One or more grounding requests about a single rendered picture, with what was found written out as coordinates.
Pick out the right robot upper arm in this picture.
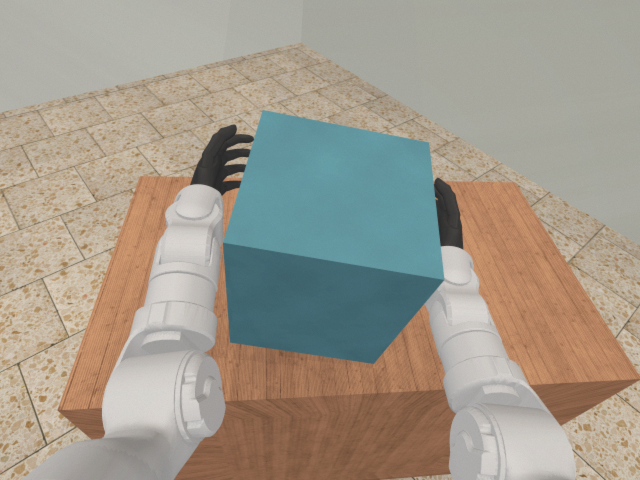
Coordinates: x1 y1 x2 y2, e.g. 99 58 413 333
449 402 575 480

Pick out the left robot forearm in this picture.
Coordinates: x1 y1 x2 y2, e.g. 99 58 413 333
102 184 224 430

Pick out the carton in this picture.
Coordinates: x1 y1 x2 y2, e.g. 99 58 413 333
223 110 444 364

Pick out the left robot upper arm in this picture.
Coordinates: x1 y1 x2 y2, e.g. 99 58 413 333
21 349 226 480

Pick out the robot right hand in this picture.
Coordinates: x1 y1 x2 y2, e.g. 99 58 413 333
434 178 463 249

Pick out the pedestal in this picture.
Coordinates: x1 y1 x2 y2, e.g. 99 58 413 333
57 176 640 480

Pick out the robot left hand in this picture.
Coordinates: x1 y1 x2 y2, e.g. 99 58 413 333
190 124 254 195

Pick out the right robot forearm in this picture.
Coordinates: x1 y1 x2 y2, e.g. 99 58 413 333
424 246 576 479

